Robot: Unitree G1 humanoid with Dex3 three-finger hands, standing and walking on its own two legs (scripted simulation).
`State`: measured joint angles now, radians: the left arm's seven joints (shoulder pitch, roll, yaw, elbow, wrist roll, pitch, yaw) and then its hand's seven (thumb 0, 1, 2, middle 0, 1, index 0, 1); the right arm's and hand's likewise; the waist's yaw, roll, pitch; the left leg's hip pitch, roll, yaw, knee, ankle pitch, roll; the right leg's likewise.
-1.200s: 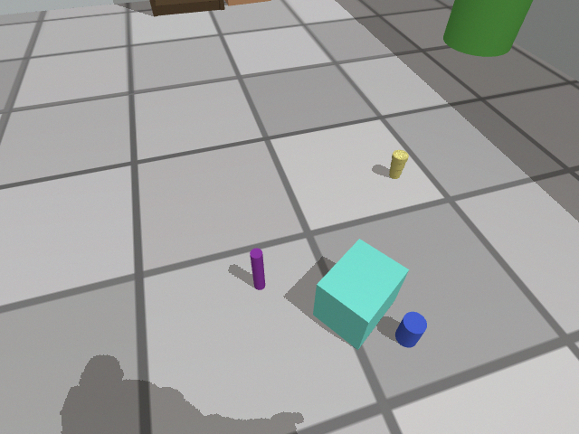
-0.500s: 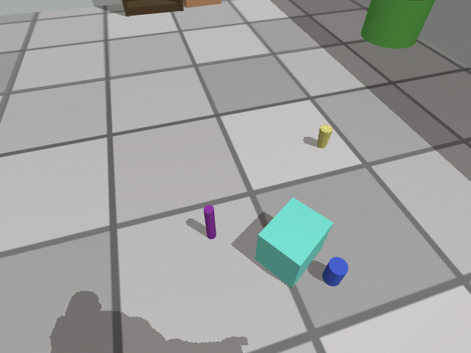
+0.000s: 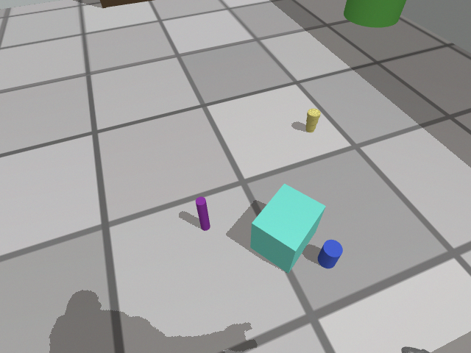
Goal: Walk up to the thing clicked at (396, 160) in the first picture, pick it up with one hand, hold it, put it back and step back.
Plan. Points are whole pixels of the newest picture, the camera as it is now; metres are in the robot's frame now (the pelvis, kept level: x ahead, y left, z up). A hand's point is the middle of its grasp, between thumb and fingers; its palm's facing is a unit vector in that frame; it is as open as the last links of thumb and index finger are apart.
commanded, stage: walk up
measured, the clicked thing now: (312, 121) +1.47 -0.39 -0.71
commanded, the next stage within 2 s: none
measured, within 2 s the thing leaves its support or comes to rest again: neither
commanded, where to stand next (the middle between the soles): +0.04 +0.01 m, yaw -77 degrees
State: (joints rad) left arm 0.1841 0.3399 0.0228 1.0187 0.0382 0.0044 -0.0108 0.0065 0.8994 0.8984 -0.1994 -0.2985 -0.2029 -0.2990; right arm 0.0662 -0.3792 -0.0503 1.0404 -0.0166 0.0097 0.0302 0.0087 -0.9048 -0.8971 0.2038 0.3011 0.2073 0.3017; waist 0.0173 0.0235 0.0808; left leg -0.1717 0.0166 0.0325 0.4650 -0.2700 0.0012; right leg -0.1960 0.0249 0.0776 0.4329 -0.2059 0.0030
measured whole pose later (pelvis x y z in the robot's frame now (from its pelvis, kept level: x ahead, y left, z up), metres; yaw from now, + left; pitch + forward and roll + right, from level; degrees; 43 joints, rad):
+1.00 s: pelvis +0.04 +0.07 -0.03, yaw -53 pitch -3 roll +0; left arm 0.23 0.43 0.06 0.67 0.03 0.07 -0.02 0.01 0.90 0.90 -0.20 -0.30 -0.20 -0.30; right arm 0.25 -0.36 -0.05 0.71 -0.03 -0.02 -0.01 0.01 -0.90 -0.90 0.20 0.30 0.21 0.30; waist -0.02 -0.07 0.14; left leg -0.37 0.06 0.06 0.72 -0.30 0.00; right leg -0.49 0.11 0.13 1.16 -0.50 0.01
